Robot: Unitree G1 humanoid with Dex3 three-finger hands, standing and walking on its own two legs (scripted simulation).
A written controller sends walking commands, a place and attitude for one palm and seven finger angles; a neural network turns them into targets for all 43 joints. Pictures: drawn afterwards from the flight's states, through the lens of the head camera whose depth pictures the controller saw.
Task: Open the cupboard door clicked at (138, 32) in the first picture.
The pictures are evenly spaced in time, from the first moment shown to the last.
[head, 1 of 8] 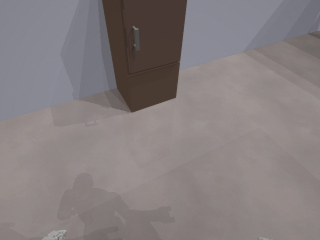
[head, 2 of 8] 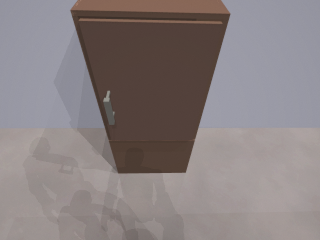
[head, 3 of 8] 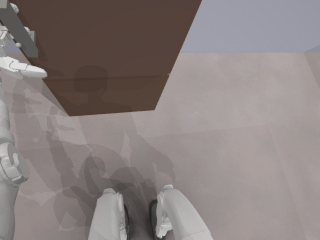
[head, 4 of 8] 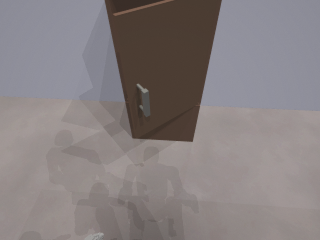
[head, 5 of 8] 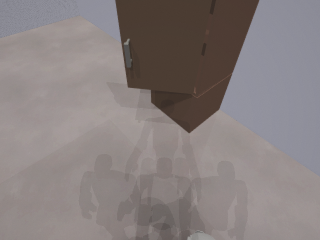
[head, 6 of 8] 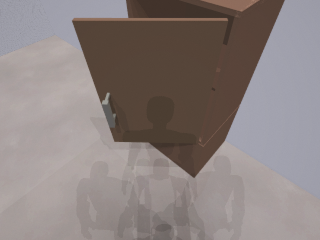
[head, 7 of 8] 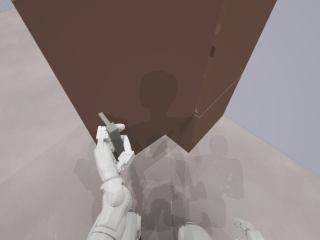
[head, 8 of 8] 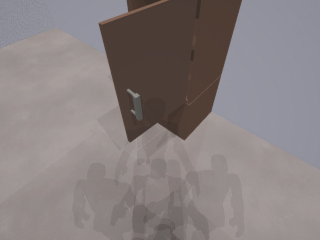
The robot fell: no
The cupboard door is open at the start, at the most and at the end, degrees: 0 84 84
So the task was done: yes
